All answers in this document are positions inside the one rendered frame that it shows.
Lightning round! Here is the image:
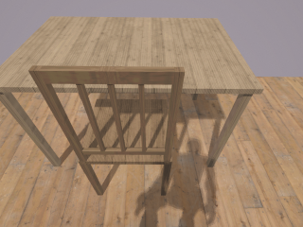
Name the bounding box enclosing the chair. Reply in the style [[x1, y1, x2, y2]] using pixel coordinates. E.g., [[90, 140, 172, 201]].
[[28, 65, 185, 196]]

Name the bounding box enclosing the table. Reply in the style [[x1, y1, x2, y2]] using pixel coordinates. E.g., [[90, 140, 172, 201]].
[[0, 16, 264, 167]]

